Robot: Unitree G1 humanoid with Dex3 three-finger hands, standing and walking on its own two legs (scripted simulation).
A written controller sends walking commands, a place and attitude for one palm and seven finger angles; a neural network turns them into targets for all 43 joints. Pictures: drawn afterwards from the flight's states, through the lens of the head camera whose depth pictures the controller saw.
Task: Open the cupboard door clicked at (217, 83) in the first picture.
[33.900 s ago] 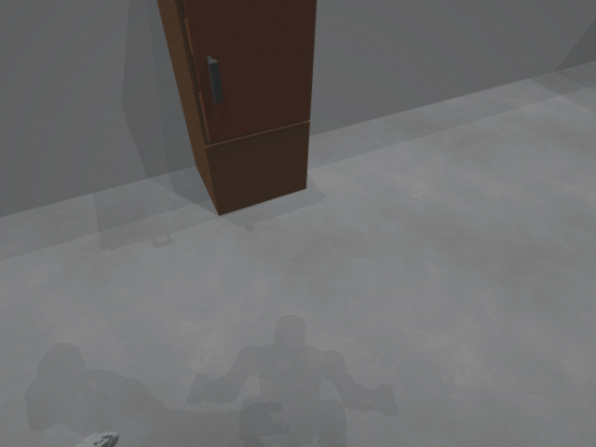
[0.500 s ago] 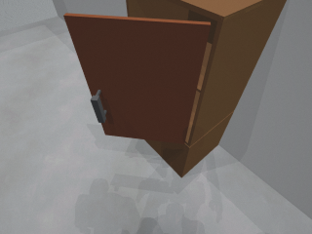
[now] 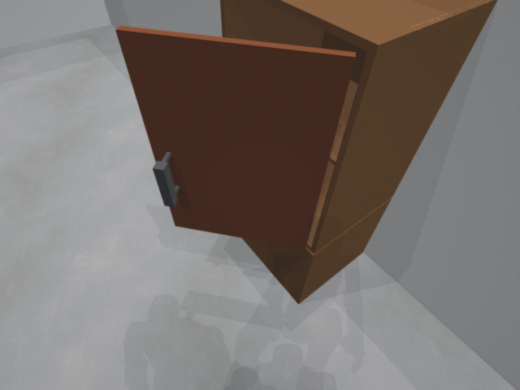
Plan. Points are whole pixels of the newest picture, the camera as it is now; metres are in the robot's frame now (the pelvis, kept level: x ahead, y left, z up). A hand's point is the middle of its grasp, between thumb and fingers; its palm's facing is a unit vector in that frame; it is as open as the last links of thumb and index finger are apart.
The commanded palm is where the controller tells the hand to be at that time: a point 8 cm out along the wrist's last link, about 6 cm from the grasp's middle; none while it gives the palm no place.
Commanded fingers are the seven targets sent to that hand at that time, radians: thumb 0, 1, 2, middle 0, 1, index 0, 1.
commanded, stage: look again from close up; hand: left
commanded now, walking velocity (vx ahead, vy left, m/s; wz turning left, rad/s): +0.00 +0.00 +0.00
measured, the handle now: (169, 179) +0.59 +0.26 -0.10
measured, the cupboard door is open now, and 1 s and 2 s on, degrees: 42 42 42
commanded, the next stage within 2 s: shuffle to correct the standing spot in 0.64 s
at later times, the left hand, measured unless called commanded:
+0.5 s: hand out of the picture +0.04 +0.26 -0.17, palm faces +0.01 -0.97 -0.26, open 7.4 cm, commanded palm none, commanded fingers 0.00 0.90 0.90 -0.20 -0.30 -0.20 -0.30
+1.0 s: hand out of the picture -0.10 +0.25 -0.19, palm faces -0.01 -0.99 -0.16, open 7.4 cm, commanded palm none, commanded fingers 0.00 0.90 0.90 -0.20 -0.30 -0.20 -0.30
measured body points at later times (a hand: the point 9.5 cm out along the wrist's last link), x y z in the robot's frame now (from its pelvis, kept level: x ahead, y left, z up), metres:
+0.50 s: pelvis -0.02 +0.05 -0.01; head -0.03 +0.06 +0.44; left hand +0.04 +0.31 -0.15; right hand +0.06 -0.20 -0.14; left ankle +0.00 +0.15 -0.74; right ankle -0.05 -0.09 -0.74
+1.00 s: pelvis -0.05 +0.08 -0.01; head -0.06 +0.10 +0.44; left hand -0.10 +0.31 -0.17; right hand -0.08 -0.16 -0.15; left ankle +0.00 +0.15 -0.74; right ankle -0.05 -0.08 -0.74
